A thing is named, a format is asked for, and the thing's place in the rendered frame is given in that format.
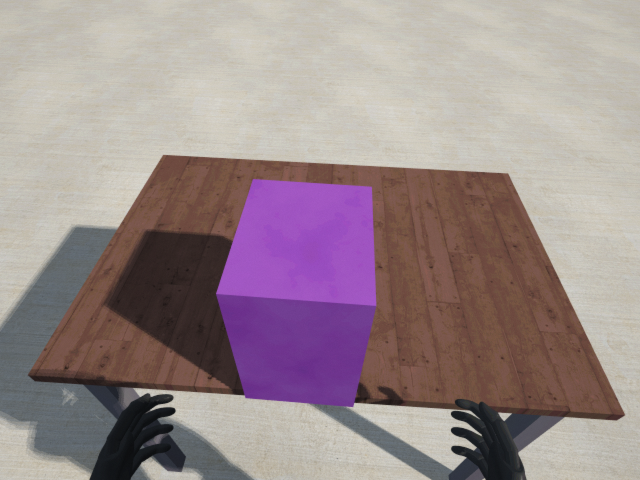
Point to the table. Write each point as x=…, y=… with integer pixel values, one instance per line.
x=468, y=303

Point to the robot left hand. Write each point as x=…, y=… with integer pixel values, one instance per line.
x=121, y=455

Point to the carton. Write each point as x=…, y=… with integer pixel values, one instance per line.
x=298, y=292

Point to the robot right hand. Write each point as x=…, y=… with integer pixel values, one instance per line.
x=499, y=459

